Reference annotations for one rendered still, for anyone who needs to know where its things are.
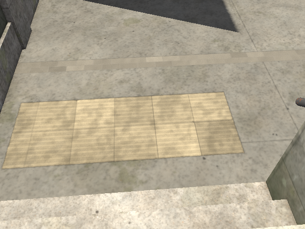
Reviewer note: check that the stairs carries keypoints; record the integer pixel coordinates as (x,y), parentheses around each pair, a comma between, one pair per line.
(227,206)

